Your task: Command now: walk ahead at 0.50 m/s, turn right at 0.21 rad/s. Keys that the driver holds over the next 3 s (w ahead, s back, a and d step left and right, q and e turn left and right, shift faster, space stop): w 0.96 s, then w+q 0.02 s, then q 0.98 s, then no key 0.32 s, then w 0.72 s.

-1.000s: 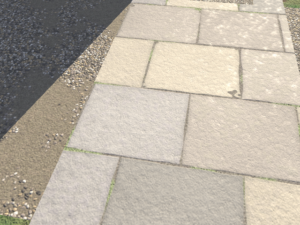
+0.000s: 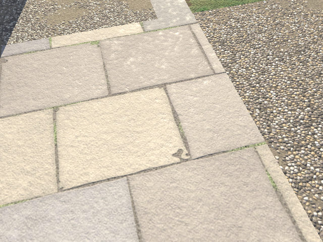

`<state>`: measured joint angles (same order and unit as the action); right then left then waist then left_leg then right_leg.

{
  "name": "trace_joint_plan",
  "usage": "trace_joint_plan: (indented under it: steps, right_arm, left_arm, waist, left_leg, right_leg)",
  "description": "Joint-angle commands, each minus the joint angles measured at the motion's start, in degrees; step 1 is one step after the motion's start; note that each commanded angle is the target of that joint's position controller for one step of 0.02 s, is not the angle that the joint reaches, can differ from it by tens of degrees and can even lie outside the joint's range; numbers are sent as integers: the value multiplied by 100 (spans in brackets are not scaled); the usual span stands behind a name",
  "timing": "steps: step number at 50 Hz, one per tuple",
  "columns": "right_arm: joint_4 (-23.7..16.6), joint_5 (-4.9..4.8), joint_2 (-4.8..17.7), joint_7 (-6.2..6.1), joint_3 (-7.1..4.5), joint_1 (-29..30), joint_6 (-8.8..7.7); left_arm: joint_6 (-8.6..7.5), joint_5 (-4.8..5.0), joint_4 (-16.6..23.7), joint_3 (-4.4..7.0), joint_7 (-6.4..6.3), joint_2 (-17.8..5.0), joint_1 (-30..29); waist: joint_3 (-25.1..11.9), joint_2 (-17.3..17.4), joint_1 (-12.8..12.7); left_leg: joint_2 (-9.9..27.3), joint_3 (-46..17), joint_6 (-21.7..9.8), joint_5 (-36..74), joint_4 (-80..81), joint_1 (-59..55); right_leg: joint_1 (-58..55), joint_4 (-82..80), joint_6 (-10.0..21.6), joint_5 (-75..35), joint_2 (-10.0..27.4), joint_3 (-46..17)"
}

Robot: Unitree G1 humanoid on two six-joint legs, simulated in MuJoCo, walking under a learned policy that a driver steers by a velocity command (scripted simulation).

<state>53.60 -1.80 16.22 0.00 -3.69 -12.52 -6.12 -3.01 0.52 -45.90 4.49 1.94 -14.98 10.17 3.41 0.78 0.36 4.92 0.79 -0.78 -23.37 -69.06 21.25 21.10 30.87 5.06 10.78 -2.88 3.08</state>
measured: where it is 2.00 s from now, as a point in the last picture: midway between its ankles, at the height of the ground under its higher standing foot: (175, 162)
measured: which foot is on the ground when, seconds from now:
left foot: up 0.00-0.40, down 0.42-0.98, up 1.00-1.00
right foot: down 0.00-0.44, up 0.46-0.94, down 0.96-1.00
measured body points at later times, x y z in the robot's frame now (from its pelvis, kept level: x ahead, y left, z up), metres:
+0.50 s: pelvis +0.30 +0.05 -0.01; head +0.33 +0.05 +0.44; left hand +0.30 +0.33 -0.15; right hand +0.47 -0.20 -0.11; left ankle +0.40 +0.14 -0.73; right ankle +0.10 -0.07 -0.66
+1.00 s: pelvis +0.59 +0.00 -0.01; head +0.62 -0.02 +0.44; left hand +0.79 +0.24 -0.10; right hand +0.56 -0.28 -0.15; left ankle +0.41 +0.14 -0.70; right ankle +0.70 -0.10 -0.73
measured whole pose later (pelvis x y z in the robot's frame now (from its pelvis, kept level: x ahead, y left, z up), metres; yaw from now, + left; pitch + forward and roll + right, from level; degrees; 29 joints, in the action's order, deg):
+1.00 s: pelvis +0.59 +0.00 -0.01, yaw -1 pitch +2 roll +1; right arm 57.3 -0.7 16.3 -0.4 -3.4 -20.0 -3.0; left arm -5.5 0.3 -47.2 3.1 1.7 -14.2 1.4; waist 1.8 0.6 3.1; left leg 0.7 0.4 -0.3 -26.2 -39.3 4.5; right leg 28.1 32.0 2.3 6.0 1.1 2.4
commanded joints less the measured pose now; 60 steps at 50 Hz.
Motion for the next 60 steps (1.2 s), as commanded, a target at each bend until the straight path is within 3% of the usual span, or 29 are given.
trace_joint_plan:
  steps: [1, 6, 11, 15, 17, 19, 21, 22, 23, 24, 25, 26, 27, 28, 31, 34, 38, 43, 46, 47, 48, 49, 50, 51, 52, 53, 55, 57, 60]
  right_arm:
    - [-291, 54, 632, -16, -168, -28, -34]
    - [-469, 182, 394, -44, -123, 539, 156]
    - [-674, 125, 211, 71, -30, 1382, 78]
    - [-886, 88, 227, 190, 23, 1892, 27]
    - [-972, 78, 297, 266, 21, 1942, -18]
    - [-902, 81, 486, 293, -46, 1550, -37]
    - [-496, 119, 884, 232, -253, 116, -23]
    - [-306, 203, 1248, 173, -340, -913, 0]
    - [-147, 173, 1433, 212, -382, -1193, 21]
    - [-175, 78, 891, 207, -225, -1080, 27]
    - [-265, 77, 710, 176, -167, -581, 19]
    - [-369, 135, 624, 166, -129, -138, 15]
    - [-406, 198, 486, 172, -89, 125, 3]
    - [-402, 268, 392, 176, -47, 216, -21]
    - [-306, 207, 489, 163, -57, 148, -48]
    - [-215, 192, 704, 59, -112, -85, -16]
    - [-103, 123, 768, -3, -118, -407, 38]
    - [148, 68, 827, -21, -153, -874, 167]
    - [131, 56, 959, -60, -205, -704, 260]
    - [99, 53, 916, -68, -188, -583, 295]
    - [27, 105, 722, -77, -106, -611, 312]
    - [-83, 163, 125, -26, 83, -1234, 226]
    - [14, 118, 95, -13, 116, -1234, 110]
    - [-78, -50, 677, 1, -49, -802, 37]
    - [-158, -101, 729, -25, -67, -503, 29]
    - [-132, -31, 665, -76, -93, -393, 82]
    - [-33, 15, 485, -123, -141, -681, 304]
    - [-102, 38, 332, -146, -153, -734, 468]
    - [-400, 107, 279, -136, -160, -384, 550]
  left_arm:
    - [-165, -98, 270, 112, -34, -521, 137]
    - [-248, -34, -1, 150, -169, -753, 546]
    - [-217, -10, -260, 126, -241, -784, 952]
    - [-146, 14, -543, 133, -249, -790, 1320]
    - [-86, 28, -629, 155, -281, -840, 1364]
    - [-38, 23, -626, 183, -307, -953, 1213]
    - [18, 8, -587, 140, -311, -922, 1004]
    - [16, -89, -484, 41, -317, -725, 1108]
    - [-110, -39, -530, -163, -223, 58, 1923]
    - [-240, 85, -553, -49, -198, -582, 1425]
    - [-323, 218, -355, 25, -180, -832, 845]
    - [-356, 206, -293, 12, -214, -811, 546]
    - [-341, 110, -289, 53, -244, -774, 408]
    - [-281, 75, -316, 70, -252, -694, 560]
    - [-121, 42, -328, 32, -275, -403, 630]
    - [-101, -28, -131, 19, -280, -392, 36]
    - [-169, -6, 35, -62, -203, -236, -732]
    - [-222, 60, 282, -94, -51, -332, -1409]
    - [-268, 60, 219, -1, 12, -605, -975]
    - [-272, 39, 3, 107, -3, -781, -285]
    - [-267, -3, -298, 250, -51, -1107, 736]
    - [-237, -101, -429, 390, -88, -1681, 1449]
    - [-215, -58, -432, 285, -83, -1368, 1497]
    - [-234, -58, -360, 159, -95, -1038, 1070]
    - [-250, -96, -235, 90, -112, -853, 551]
    - [-280, -122, -220, 22, -84, -628, 156]
    - [-338, -186, -257, -25, -67, -419, -203]
    - [-355, -232, -296, 1, -123, -559, -335]
    - [-274, -201, -349, 38, -298, -708, -390]
  waist:
    - [-724, -389, -11]
    - [-285, -252, -64]
    - [-18, -383, -379]
    - [199, -395, -532]
    - [175, -446, -452]
    - [-115, -617, -180]
    - [-1036, -599, 565]
    - [-1885, 27, 846]
    - [-2586, 1625, 383]
    - [-2308, 1035, 660]
    - [-1440, 792, 598]
    - [-971, 235, 414]
    - [-609, 80, 251]
    - [-578, 235, 46]
    - [-393, 313, -118]
    - [-206, 201, -1]
    - [-99, 218, 248]
    - [78, 285, 404]
    - [-193, 434, 15]
    - [-594, 405, -366]
    - [-1314, 188, -742]
    - [-2191, -996, -635]
    - [-2565, -1574, -685]
    - [-1808, -1108, -681]
    - [-1265, -797, -489]
    - [-895, -447, -285]
    - [-732, -679, 67]
    - [-634, -675, 222]
    - [-552, -598, 227]
  left_leg:
    - [495, -437, -102, 664, 218, 1293]
    - [460, -327, 186, 1825, 1629, 1817]
    - [134, -84, 144, 3260, 3309, 1576]
    - [-7, -74, -21, 3014, 3878, 1868]
    - [-65, -84, -174, 2590, 4058, 1889]
    - [-296, 81, -343, 2114, 4106, 1218]
    - [-533, 275, -654, 2226, 4131, -895]
    - [552, -990, -1032, 2250, 3915, -2736]
    - [1758, -3837, -1978, 926, 4616, -4562]
    - [1579, -4104, -1729, 126, 5107, -4431]
    - [1432, -3236, -1482, 250, 5249, -3665]
    - [1253, -2631, -1362, 769, 5421, -2770]
    - [1076, -2182, -1325, 1325, 5583, -2041]
    - [940, -1884, -1284, 1656, 5728, -1621]
    - [825, -1329, -1360, 2067, 6118, -1100]
    - [749, -945, -1332, 2391, 6301, -1157]
    - [451, -366, -1067, 2508, 6306, -1216]
    - [856, -454, -1003, 2545, 5945, -2129]
    - [1003, -461, -825, 3761, 5282, -2508]
    - [788, -261, -699, 4573, 4489, -2399]
    - [468, -22, -521, 4264, 3185, -1716]
    - [-358, 272, -107, 2190, 891, 628]
    - [-842, -464, -31, -1017, -190, 1563]
    - [-552, -855, -107, -938, -699, 1965]
    - [-278, -705, -131, -541, -611, 1880]
    - [-84, -621, -81, -240, -249, 1612]
    - [123, -623, -12, 143, 217, 862]
    - [37, -503, 90, 487, 332, 757]
    - [79, -394, 198, 1274, 1273, 986]
  right_leg:
    - [-1501, -1819, 997, -1170, 1564, -1976]
    - [-1358, -2256, 941, -1776, 1401, -1249]
    - [-1454, -2387, 644, -1266, 1178, -769]
    - [-2248, -2135, 648, -1439, 1492, -827]
    - [-2681, -1857, 586, -1933, 1685, -884]
    - [-2877, -1386, 457, -3274, 1710, -845]
    - [-2437, 275, 208, -4535, 1310, -526]
    - [-1137, 2051, 29, -2713, 947, -335]
    - [1149, 3988, -342, 1797, -178, -556]
    - [1809, 4575, -227, 2230, 55, -1230]
    - [2195, 4595, -159, 1737, 360, -1065]
    - [2008, 4320, -152, 1192, 680, -871]
    - [1798, 3970, -189, 882, 864, -799]
    - [1420, 3775, -198, 684, 1021, -841]
    - [1285, 3151, -352, 511, 1175, -727]
    - [1713, 2178, -543, -387, 1217, -634]
    - [1359, 676, -566, -1576, 948, -356]
    - [1485, -60, -407, -1349, 786, -377]
    - [783, -261, -153, -713, 579, -253]
    - [-156, -382, -13, -722, 400, -83]
    - [-1709, -191, 219, -821, 655, -348]
    - [-4093, -277, 1035, -123, 2144, -2667]
    - [-4397, -1169, 1330, -75, 2687, -4307]
    - [-3707, -1183, 1066, -587, 2548, -3530]
    - [-2838, -1166, 890, -1684, 2399, -2563]
    - [-2073, -1275, 753, -2553, 2125, -1812]
    - [-1203, -1504, 575, -3169, 1833, -993]
    - [-839, -1681, 685, -3619, 1797, -516]
    - [-906, -1804, 687, -3612, 1746, 33]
